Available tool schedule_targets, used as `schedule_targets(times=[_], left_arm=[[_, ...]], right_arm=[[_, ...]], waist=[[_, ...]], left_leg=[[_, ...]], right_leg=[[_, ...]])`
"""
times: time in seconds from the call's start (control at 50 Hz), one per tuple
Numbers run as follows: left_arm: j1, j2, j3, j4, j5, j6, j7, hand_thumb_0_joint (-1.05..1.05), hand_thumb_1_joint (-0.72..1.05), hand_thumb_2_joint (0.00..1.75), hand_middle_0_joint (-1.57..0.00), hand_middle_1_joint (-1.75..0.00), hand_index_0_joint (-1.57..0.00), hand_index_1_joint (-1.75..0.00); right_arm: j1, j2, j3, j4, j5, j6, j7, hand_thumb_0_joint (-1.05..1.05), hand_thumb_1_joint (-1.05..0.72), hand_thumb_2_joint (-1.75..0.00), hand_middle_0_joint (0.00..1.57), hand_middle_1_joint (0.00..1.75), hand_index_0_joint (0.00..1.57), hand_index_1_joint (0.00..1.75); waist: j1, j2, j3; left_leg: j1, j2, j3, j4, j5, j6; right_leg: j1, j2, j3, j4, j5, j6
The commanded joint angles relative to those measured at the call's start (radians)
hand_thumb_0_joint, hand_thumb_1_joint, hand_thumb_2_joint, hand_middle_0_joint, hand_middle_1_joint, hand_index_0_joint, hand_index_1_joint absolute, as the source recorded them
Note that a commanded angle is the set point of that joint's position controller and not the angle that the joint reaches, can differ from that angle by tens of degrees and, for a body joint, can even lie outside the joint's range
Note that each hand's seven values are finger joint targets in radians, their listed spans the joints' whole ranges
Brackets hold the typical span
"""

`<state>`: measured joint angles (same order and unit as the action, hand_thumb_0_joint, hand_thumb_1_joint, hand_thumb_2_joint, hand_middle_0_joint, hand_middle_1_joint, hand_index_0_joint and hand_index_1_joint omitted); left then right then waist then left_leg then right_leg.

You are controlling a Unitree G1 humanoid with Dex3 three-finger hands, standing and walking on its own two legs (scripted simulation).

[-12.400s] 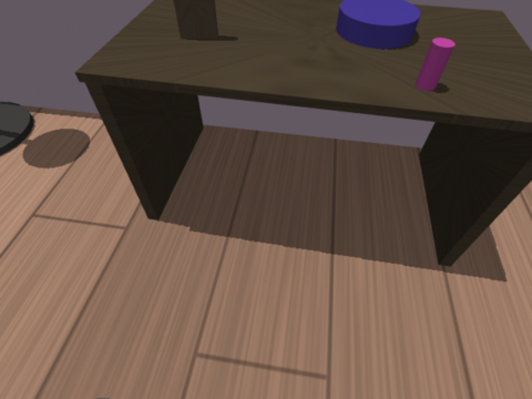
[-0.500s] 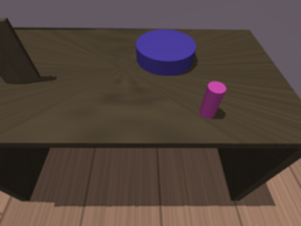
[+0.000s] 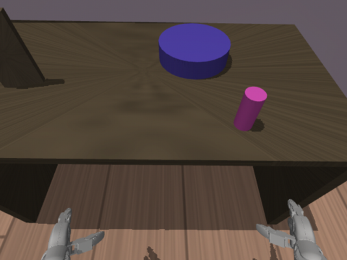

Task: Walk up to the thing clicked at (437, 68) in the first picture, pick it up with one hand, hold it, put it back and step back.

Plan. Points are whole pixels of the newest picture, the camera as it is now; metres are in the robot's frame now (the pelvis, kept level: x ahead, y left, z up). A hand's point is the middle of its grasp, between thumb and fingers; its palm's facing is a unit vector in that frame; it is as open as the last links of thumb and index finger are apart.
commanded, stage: rise first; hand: right
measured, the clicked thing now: (248, 110) +0.47 -0.20 +0.04
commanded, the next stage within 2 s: go down in 1.58 s
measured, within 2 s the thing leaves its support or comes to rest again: neither
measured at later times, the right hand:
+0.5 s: hand (296, 211) +0.20 -0.25 +0.02, palm faces +0.29 +0.89 -0.35, open 17.3 cm
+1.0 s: hand (321, 212) +0.18 -0.25 +0.10, palm faces +0.33 +0.85 -0.40, open 17.5 cm
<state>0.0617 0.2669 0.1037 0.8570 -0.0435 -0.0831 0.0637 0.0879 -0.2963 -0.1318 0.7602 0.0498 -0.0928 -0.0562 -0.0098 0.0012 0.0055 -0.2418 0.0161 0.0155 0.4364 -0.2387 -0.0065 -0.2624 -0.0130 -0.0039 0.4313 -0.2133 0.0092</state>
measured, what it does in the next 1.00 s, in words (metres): stands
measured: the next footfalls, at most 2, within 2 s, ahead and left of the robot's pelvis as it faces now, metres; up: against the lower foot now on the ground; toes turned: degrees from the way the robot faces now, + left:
none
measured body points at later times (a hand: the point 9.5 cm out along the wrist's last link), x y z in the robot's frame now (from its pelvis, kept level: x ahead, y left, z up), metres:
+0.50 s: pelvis +0.02 +0.00 +0.00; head +0.01 +0.02 +0.45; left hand +0.18 +0.26 -0.09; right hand +0.18 -0.30 +0.04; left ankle -0.01 +0.12 -0.74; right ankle +0.00 -0.13 -0.74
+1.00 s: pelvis +0.00 +0.01 +0.00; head -0.01 +0.03 +0.45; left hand +0.17 +0.27 -0.08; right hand +0.16 -0.29 +0.12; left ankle -0.01 +0.12 -0.74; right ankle +0.00 -0.13 -0.74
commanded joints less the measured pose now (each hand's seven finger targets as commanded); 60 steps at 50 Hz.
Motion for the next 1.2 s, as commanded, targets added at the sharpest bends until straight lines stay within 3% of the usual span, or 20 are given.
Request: schedule_targets(times=[0.0, 0.12, 0.16, 0.22, 0.26, 0.36, 0.46, 0.54, 0.56, 0.58, 0.64, 0.8, 0.88, 0.94, 0.98, 1.02, 1.08, 1.12, 1.14, 1.18], left_arm=[[0.042, 0.102, 0.018, -0.146, -0.005, -0.003, 0.001, 0.00, -0.08, 0.10, -0.05, -0.05, -0.06, -0.04], [-0.009, 0.113, 0.011, -0.336, -0.002, -0.018, 0.022, 0.00, -0.38, 0.06, -0.06, -0.05, -0.06, -0.05], [0.009, 0.167, 0.044, -0.436, 0.005, -0.027, 0.036, 0.00, -0.45, 0.05, -0.06, -0.05, -0.06, -0.05], [0.057, 0.099, -0.002, -0.470, 0.008, -0.029, 0.037, 0.00, -0.52, 0.04, -0.07, -0.06, -0.06, -0.06], [0.084, 0.116, 0.029, -0.438, 0.014, -0.028, 0.043, 0.00, -0.52, 0.04, -0.06, -0.06, -0.06, -0.06], [0.205, 0.063, 0.016, -0.352, 0.011, -0.014, 0.012, 0.00, -0.53, 0.02, -0.06, -0.05, -0.06, -0.05], [0.124, 0.096, 0.061, -0.358, 0.013, -0.016, -0.006, 0.00, -0.54, 0.03, -0.06, -0.05, -0.06, -0.05], [0.049, 0.107, 0.064, -0.420, 0.020, -0.028, 0.004, 0.00, -0.55, 0.04, -0.06, -0.06, -0.06, -0.06], [0.040, 0.099, 0.056, -0.437, 0.021, -0.030, 0.007, 0.00, -0.56, 0.05, -0.06, -0.05, -0.05, -0.06], [0.042, 0.135, 0.086, -0.456, 0.023, -0.033, 0.013, 0.00, -0.56, 0.05, -0.06, -0.06, -0.06, -0.06], [0.090, 0.064, 0.032, -0.448, 0.025, -0.031, 0.007, 0.00, -0.56, 0.05, -0.06, -0.05, -0.05, -0.06], [0.104, 0.122, 0.114, -0.403, 0.022, -0.036, -0.001, 0.00, -0.56, 0.03, -0.06, -0.05, -0.05, -0.05], [0.104, 0.039, 0.040, -0.402, 0.018, -0.046, -0.014, 0.00, -0.56, 0.04, -0.06, -0.05, -0.05, -0.06], [0.086, 0.122, 0.113, -0.450, 0.026, -0.058, -0.002, 0.00, -0.56, 0.04, -0.06, -0.05, -0.05, -0.06], [0.117, 0.076, 0.078, -0.397, 0.024, -0.056, -0.010, 0.00, -0.56, 0.04, -0.06, -0.05, -0.05, -0.05], [0.107, 0.101, 0.110, -0.404, 0.024, -0.061, -0.008, 0.00, -0.57, 0.05, -0.06, -0.05, -0.05, -0.06], [0.101, 0.064, 0.075, -0.407, 0.023, -0.067, -0.015, 0.00, -0.56, 0.04, -0.06, -0.05, -0.05, -0.05], [0.091, 0.121, 0.129, -0.415, 0.023, -0.073, -0.007, 0.00, -0.57, 0.05, -0.06, -0.05, -0.05, -0.06], [0.101, 0.072, 0.083, -0.411, 0.024, -0.075, -0.013, 0.00, -0.56, 0.05, -0.06, -0.05, -0.05, -0.06], [0.101, 0.087, 0.098, -0.381, 0.024, -0.077, -0.011, 0.00, -0.56, 0.05, -0.06, -0.05, -0.05, -0.05]], right_arm=[[0.075, -0.142, -0.040, -0.237, 0.014, -0.013, -0.014, 0.00, 0.13, -0.13, 0.05, 0.05, 0.05, 0.05], [0.051, -0.182, -0.069, -0.466, 0.005, -0.031, -0.029, 0.00, 0.39, -0.08, 0.04, 0.05, 0.04, 0.05], [0.054, -0.223, -0.111, -0.556, 0.000, -0.039, -0.039, 0.00, 0.43, -0.07, 0.04, 0.05, 0.04, 0.05], [0.100, -0.197, -0.104, -0.660, -0.002, -0.044, -0.042, 0.00, 0.49, -0.06, 0.04, 0.05, 0.04, 0.05], [0.156, -0.208, -0.134, -0.706, -0.002, -0.044, -0.048, 0.00, 0.52, -0.05, 0.04, 0.05, 0.04, 0.05], [0.252, -0.163, -0.128, -0.803, 0.001, -0.042, -0.017, 0.00, 0.56, -0.04, 0.04, 0.06, 0.04, 0.06], [0.304, -0.191, -0.197, -0.891, 0.005, -0.056, 0.002, 0.00, 0.57, -0.04, 0.04, 0.06, 0.04, 0.06], [0.256, -0.191, -0.198, -0.997, 0.005, -0.084, -0.003, 0.00, 0.56, -0.04, 0.04, 0.05, 0.04, 0.05], [0.264, -0.170, -0.172, -1.003, 0.003, -0.086, -0.003, 0.00, 0.56, -0.04, 0.04, 0.05, 0.04, 0.05], [0.257, -0.203, -0.208, -1.020, 0.005, -0.092, -0.009, 0.00, 0.56, -0.04, 0.04, 0.05, 0.04, 0.05], [0.308, -0.184, -0.203, -1.039, -0.002, -0.108, -0.004, 0.00, 0.56, -0.04, 0.04, 0.05, 0.04, 0.05], [0.318, -0.203, -0.255, -1.109, 0.008, -0.139, 0.011, 0.00, 0.55, -0.03, 0.04, 0.05, 0.05, 0.05], [0.312, -0.180, -0.228, -1.164, 0.007, -0.168, 0.019, 0.00, 0.55, -0.04, 0.04, 0.05, 0.05, 0.05], [0.313, -0.205, -0.258, -1.168, 0.006, -0.178, 0.016, 0.00, 0.54, -0.04, 0.04, 0.05, 0.05, 0.05], [0.330, -0.205, -0.268, -1.164, 0.007, -0.189, 0.019, 0.00, 0.54, -0.04, 0.05, 0.05, 0.05, 0.05], [0.339, -0.204, -0.273, -1.164, 0.007, -0.197, 0.019, 0.00, 0.54, -0.04, 0.05, 0.05, 0.05, 0.05], [0.311, -0.199, -0.270, -1.183, 0.007, -0.213, 0.021, 0.00, 0.54, -0.04, 0.05, 0.05, 0.05, 0.05], [0.302, -0.211, -0.279, -1.190, 0.008, -0.219, 0.020, 0.00, 0.54, -0.04, 0.05, 0.05, 0.05, 0.05], [0.302, -0.187, -0.256, -1.211, 0.006, -0.226, 0.024, 0.00, 0.55, -0.04, 0.05, 0.06, 0.05, 0.06], [0.294, -0.209, -0.278, -1.203, 0.006, -0.229, 0.022, 0.00, 0.54, -0.04, 0.05, 0.05, 0.05, 0.06]], waist=[[-0.002, -0.038, -0.136], [-0.021, -0.017, -0.130], [-0.010, -0.002, -0.186], [-0.023, -0.013, -0.179], [-0.028, -0.034, -0.156], [-0.019, -0.083, -0.046], [-0.035, -0.033, -0.065], [-0.035, -0.003, -0.097], [-0.036, 0.002, -0.099], [-0.032, 0.003, -0.110], [-0.047, 0.009, -0.088], [-0.028, -0.028, -0.018], [-0.039, -0.059, 0.000], [-0.023, 0.007, -0.031], [-0.043, -0.017, -0.004], [-0.039, -0.018, -0.009], [-0.044, -0.026, -0.010], [-0.031, -0.025, -0.012], [-0.034, -0.026, -0.024], [-0.041, -0.035, 0.000]], left_leg=[[0.071, -0.022, 0.031, -0.057, 0.239, 0.007], [0.087, -0.016, 0.031, -0.073, 0.188, 0.010], [0.115, -0.014, 0.030, -0.066, 0.221, 0.009], [0.135, -0.006, 0.030, -0.058, 0.284, 0.003], [0.139, -0.005, 0.030, -0.058, 0.303, 0.002], [0.094, -0.013, 0.042, -0.065, 0.252, 0.008], [0.114, -0.012, 0.049, -0.063, 0.273, 0.004], [0.142, -0.007, 0.042, -0.064, 0.281, -0.001], [0.147, -0.006, 0.040, -0.066, 0.273, 0.000], [0.148, -0.003, 0.038, -0.070, 0.267, -0.001], [0.158, 0.002, 0.039, -0.075, 0.252, -0.003], [0.109, -0.003, 0.044, -0.093, 0.160, 0.003], [0.102, -0.002, 0.042, -0.098, 0.129, 0.008], [0.109, -0.002, 0.045, -0.102, 0.125, 0.002], [0.105, 0.000, 0.045, -0.103, 0.104, 0.005], [0.105, 0.001, 0.044, -0.105, 0.093, 0.005], [0.103, -0.003, 0.046, -0.106, 0.073, 0.010], [0.093, -0.008, 0.049, -0.103, 0.063, 0.012], [0.101, -0.007, 0.050, -0.102, 0.071, 0.012], [0.091, -0.008, 0.051, -0.106, 0.046, 0.013]], right_leg=[[0.066, 0.013, -0.034, -0.050, 0.215, -0.018], [0.099, 0.009, -0.027, -0.065, 0.178, -0.020], [0.152, 0.009, -0.024, -0.059, 0.214, -0.021], [0.176, 0.018, -0.026, -0.051, 0.269, -0.025], [0.180, 0.018, -0.028, -0.049, 0.292, -0.025], [0.145, 0.016, -0.037, -0.070, 0.251, -0.018], [0.145, 0.011, -0.028, -0.060, 0.279, -0.020], [0.171, 0.012, -0.026, -0.055, 0.284, -0.022], [0.179, 0.011, -0.026, -0.058, 0.277, -0.022], [0.186, 0.015, -0.027, -0.056, 0.267, -0.024], [0.173, 0.022, -0.031, -0.057, 0.247, -0.027], [0.142, 0.021, -0.031, -0.081, 0.161, -0.025], [0.136, 0.025, -0.031, -0.087, 0.132, -0.024], [0.153, 0.022, -0.026, -0.083, 0.128, -0.028], [0.138, 0.026, -0.027, -0.085, 0.112, -0.028], [0.143, 0.026, -0.027, -0.087, 0.104, -0.027], [0.138, 0.023, -0.025, -0.094, 0.089, -0.027], [0.145, 0.017, -0.021, -0.102, 0.077, -0.026], [0.156, 0.019, -0.020, -0.100, 0.088, -0.025], [0.142, 0.019, -0.020, -0.105, 0.065, -0.024]])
